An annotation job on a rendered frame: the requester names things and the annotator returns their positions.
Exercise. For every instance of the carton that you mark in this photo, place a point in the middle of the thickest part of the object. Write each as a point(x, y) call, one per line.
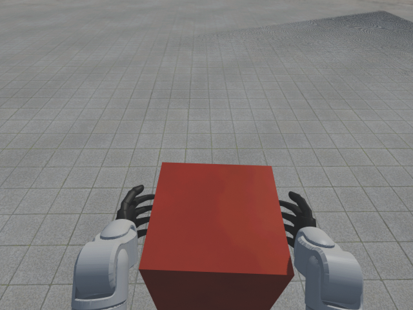
point(215, 239)

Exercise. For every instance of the left robot forearm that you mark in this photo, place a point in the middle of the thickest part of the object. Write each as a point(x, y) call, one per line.
point(100, 279)

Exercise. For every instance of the right robot forearm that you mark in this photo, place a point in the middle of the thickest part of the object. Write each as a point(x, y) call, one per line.
point(334, 279)

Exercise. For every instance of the robot right hand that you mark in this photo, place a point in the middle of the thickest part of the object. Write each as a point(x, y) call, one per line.
point(302, 219)

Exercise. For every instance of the robot left hand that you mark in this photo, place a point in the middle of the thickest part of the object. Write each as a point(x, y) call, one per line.
point(129, 211)

